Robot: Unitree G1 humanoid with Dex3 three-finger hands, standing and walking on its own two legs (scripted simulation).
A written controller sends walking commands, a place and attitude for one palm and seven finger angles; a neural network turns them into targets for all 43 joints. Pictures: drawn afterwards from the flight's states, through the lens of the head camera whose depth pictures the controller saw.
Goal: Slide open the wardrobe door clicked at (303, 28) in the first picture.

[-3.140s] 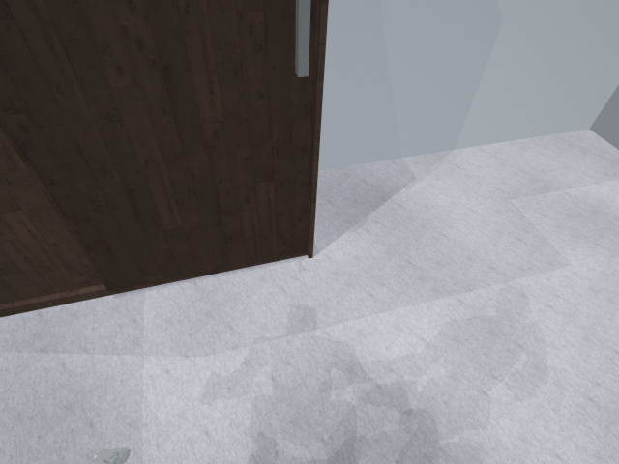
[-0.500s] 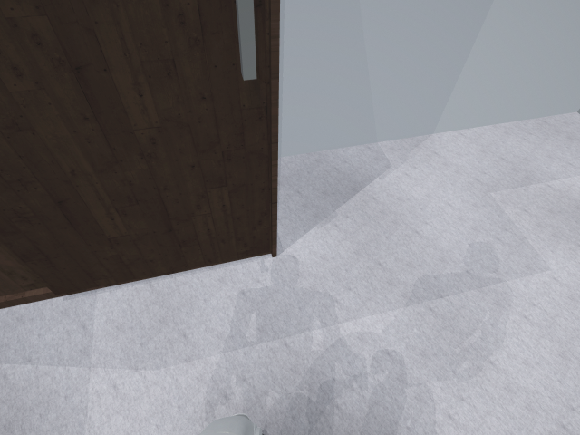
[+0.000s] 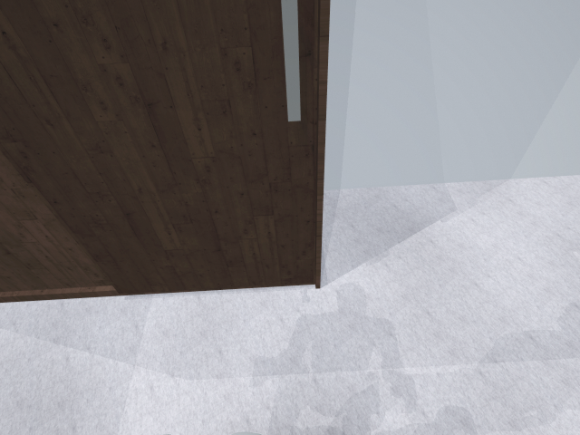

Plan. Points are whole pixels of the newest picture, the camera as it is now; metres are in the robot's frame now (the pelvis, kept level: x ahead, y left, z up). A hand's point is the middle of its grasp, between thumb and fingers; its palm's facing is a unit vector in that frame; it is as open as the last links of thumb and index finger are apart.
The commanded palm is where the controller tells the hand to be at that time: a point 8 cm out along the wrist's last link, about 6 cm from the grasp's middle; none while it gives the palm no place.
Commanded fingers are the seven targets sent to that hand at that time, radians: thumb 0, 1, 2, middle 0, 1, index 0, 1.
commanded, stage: take the last steps up to it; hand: right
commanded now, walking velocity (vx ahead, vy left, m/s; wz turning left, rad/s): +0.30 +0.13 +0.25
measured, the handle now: (291, 59) +0.74 +0.02 +0.17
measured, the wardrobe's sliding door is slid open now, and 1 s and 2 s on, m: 0.00 0.00 0.00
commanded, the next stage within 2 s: come to a stop and stand still in 0.84 s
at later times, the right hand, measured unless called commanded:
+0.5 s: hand out of the picture +0.16 -0.10 -0.16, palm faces -0.07 +0.98 -0.19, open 7.3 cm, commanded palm none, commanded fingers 0.00 -0.90 -0.90 0.20 0.30 0.20 0.30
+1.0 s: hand (361, 418) +0.19 -0.09 -0.18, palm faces -0.04 +0.99 -0.13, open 7.4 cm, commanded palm none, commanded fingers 0.00 -0.90 -0.90 0.20 0.30 0.20 0.30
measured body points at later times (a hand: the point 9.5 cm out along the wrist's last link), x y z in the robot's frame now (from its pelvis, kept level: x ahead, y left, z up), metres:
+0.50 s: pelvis +0.05 +0.07 +0.00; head +0.05 +0.08 +0.45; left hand -0.07 +0.30 -0.16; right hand +0.16 -0.15 -0.14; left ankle +0.01 +0.17 -0.74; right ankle +0.02 -0.07 -0.69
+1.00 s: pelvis +0.21 +0.07 +0.00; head +0.23 +0.05 +0.45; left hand +0.27 +0.31 -0.14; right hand +0.20 -0.15 -0.17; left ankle +0.16 +0.20 -0.66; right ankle +0.27 +0.00 -0.74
